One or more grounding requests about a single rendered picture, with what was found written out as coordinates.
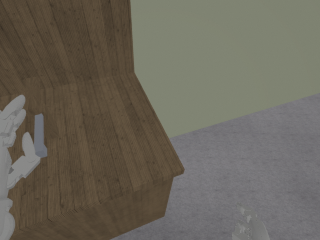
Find robot left forearm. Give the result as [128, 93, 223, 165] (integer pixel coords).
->
[0, 197, 15, 240]

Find right robot hand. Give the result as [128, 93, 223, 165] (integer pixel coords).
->
[232, 202, 270, 240]

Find counter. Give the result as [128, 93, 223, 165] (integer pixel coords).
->
[0, 0, 185, 240]

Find tap lever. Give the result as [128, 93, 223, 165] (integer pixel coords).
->
[34, 113, 48, 158]

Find left robot hand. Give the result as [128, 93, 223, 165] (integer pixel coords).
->
[0, 94, 41, 198]

